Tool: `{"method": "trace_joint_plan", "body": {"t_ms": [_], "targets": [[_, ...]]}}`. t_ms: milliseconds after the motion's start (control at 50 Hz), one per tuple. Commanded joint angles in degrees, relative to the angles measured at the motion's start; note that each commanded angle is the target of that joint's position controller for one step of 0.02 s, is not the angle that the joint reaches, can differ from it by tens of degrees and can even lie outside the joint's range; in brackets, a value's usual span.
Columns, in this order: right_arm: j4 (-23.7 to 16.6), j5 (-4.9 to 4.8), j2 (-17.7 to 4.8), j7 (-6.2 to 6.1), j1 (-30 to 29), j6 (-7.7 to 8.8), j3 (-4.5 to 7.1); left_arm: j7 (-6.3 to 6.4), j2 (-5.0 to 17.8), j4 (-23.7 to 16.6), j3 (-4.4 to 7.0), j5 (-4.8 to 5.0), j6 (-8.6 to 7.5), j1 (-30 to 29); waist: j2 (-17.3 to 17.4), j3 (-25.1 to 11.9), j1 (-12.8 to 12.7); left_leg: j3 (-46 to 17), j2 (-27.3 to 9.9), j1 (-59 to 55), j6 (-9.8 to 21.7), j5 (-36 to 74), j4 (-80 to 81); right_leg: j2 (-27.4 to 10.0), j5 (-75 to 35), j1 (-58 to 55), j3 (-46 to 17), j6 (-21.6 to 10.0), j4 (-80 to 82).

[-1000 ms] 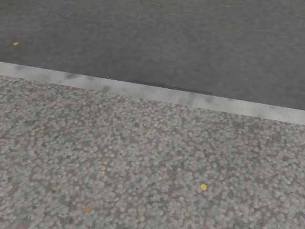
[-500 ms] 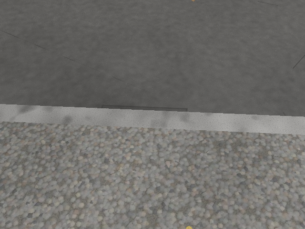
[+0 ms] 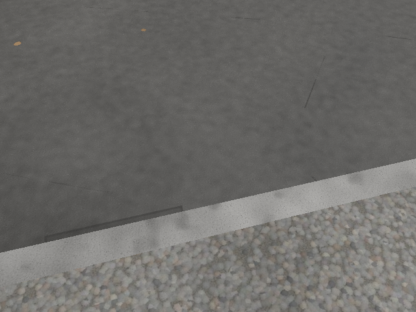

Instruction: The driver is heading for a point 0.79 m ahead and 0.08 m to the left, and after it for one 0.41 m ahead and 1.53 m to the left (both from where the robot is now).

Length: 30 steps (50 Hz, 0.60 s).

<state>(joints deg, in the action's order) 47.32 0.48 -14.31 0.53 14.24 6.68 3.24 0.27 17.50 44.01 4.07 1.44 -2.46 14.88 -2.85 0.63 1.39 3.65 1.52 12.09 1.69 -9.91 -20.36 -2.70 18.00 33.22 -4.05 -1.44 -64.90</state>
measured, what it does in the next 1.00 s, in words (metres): walks ahead: right foot, then left foot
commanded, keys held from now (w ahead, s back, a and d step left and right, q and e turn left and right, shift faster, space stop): w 0.38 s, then w+q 0.62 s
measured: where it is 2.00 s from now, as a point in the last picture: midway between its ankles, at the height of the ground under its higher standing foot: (195, 233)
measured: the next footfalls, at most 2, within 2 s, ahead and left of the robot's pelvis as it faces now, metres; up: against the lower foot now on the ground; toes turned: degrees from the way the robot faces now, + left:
right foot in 0.30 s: +0.31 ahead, -0.16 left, +0.00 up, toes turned -5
left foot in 0.84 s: +0.61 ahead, +0.08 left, +0.00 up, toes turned +12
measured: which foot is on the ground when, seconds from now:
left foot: down 0.00-0.30, up 0.32-0.82, down 0.84-1.00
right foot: up 0.00-0.28, down 0.30-0.86, up 0.88-1.00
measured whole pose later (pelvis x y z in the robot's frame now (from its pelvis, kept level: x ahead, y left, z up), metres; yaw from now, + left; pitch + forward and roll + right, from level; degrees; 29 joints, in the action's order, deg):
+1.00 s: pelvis +0.54 +0.00 -0.01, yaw +14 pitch +2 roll +0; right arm 41.3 -0.5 -16.3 1.9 13.0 3.0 4.1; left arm 0.1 16.2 44.5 3.0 0.3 -6.5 12.1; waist -0.5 2.6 0.3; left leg 0.2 5.9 19.7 5.9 -9.4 -27.2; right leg -3.7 21.2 26.6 -2.3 0.0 -68.4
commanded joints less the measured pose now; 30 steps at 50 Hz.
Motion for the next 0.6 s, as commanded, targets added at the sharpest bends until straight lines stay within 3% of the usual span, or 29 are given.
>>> {"method": "trace_joint_plan", "body": {"t_ms": [20,120,200,240,260,280,300,320,340,360,400,420,480,540,600], "targets": [[-1.6,-0.37,-7.81,0.31,0.12,1.12,1.9,-0.19,0.29,-4.68,-0.17,-0.56,-0.47,-0.29,6.82,-0.05,-1.06,-12.47,-15.73,-5.23,10.97,11.5,12.09,-3.14,-4.9,7.52,-2.24,0.59,6.24],[0.24,-1.48,-9.91,-0.09,2.64,-0.02,2.2,-1.6,-0.84,-7.29,-1.36,-0.78,-1.74,-10.0,6.47,1.22,1.58,-5.06,-13.29,-5.39,9.15,14.11,12.37,-2.56,-18.06,2.77,3.04,0.53,24.65],[2.66,-2.18,-11.47,-0.07,7.06,-1.23,2.39,-2.39,0.69,-10.03,-1.18,-0.1,-1.98,-15.89,7.81,2.63,2.71,-5.91,-16.46,-10.93,8.23,13.85,10.44,-1.13,-14.82,1.78,4.18,-0.97,30.95],[3.27,-2.41,-12.3,-0.27,6.95,-1.95,2.53,-2.64,2.15,-10.35,-0.62,-0.21,-2.16,-14.93,8.76,1.77,0.82,-5.68,-17.55,-13.48,7.13,20.32,6.95,0.27,-11.22,-2.01,5.21,-2.75,33.65],[3.32,-2.56,-12.71,-0.44,6.04,-2.29,2.52,-2.55,3.41,-9.28,0.16,-0.51,-2.24,-10.7,8.8,-0.78,-2.23,-3.88,-16.5,-13.19,6.01,29.09,1.59,2.03,-11.83,-9.21,6.76,-3.98,36.02],[3.39,-2.39,-11.77,-0.62,6.34,-2.48,2.07,-2.19,5.92,-6.5,1.65,-0.76,-2.14,-2.35,7.77,-5.92,-6.08,-1.38,-13.86,-10.23,4.51,34.94,-8.28,3.59,-13.14,-21.58,7.78,-5.58,37.03],[1.92,-1.12,-9.6,-0.81,6.0,-2.24,0.97,-1.39,10.12,-4.36,3.16,-1.22,-1.82,8.09,2.88,-13.57,-10.21,0.97,-11.02,1.26,2.05,22.92,-24.71,-5.06,-15.29,-38.81,-2.04,-8.88,35.03],[0.29,-0.37,-2.38,-0.43,11.84,-1.01,-1.28,-1.15,15.57,-3.68,3.91,-1.64,-1.48,10.83,-12.34,-19.92,-6.35,0.12,-0.8,23.96,-1.42,-16.48,-45.49,-19.24,-6.99,-55.95,-29.87,-17.83,41.06],[1.18,-1.67,-7.32,-0.05,9.9,0.27,-0.2,-1.27,10.81,-3.65,2.74,-1.04,-1.57,12.01,-8.78,-22.28,-8.52,-8.58,-1.92,30.46,-0.97,-23.65,-53.84,-20.36,-1.42,-55.82,-38.0,-18.96,46.06],[-0.59,-3.08,-9.98,0.19,5.13,0.81,0.64,-1.36,8.31,-3.85,1.81,-0.96,-1.87,8.11,-6.56,-13.27,-7.77,-8.05,-4.85,34.98,-0.22,-19.43,-55.25,-18.12,-4.12,-49.38,-29.11,-16.46,46.6],[-0.87,-1.85,-9.08,-0.29,1.33,0.5,0.74,-1.65,4.64,-4.55,0.78,-1.36,-2.15,0.81,-1.09,-5.6,-4.18,-6.77,-8.95,30.85,-0.27,-10.66,-49.19,-13.37,-12.99,-34.44,-16.36,-13.45,49.27],[-0.41,-1.66,-8.53,-0.27,2.48,-0.41,0.92,-1.8,2.92,-4.69,0.36,-1.87,-2.51,-1.21,-1.67,-4.39,-2.15,-7.49,-10.29,27.06,-0.33,-8.26,-47.25,-11.86,-15.63,-29.66,-12.66,-12.6,51.39],[-0.08,-1.95,-5.43,-0.37,3.65,-2.85,0.52,-1.86,3.54,-2.98,0.92,-1.91,-4.06,-1.74,-1.23,-2.02,-0.07,-8.5,-10.4,24.54,-1.27,-3.92,-43.99,-11.63,-19.0,-23.57,-5.83,-12.94,56.39],[-1.55,-1.71,-5.22,-0.48,-0.4,-3.32,0.75,-1.0,4.39,-0.96,1.37,-2.43,-4.45,0.0,0.14,0.35,-0.87,-10.79,-9.3,28.97,-1.93,4.75,-37.21,-11.18,-21.15,-24.58,-0.01,-11.8,58.05],[-2.85,-1.55,-4.54,0.36,-4.58,-2.91,0.56,-0.41,5.03,-0.08,1.39,-2.2,-4.4,-0.02,0.06,1.57,-2.1,-8.9,-7.95,27.59,-1.54,14.59,-26.88,-9.51,-21.81,-25.29,6.18,-9.41,58.72]]}}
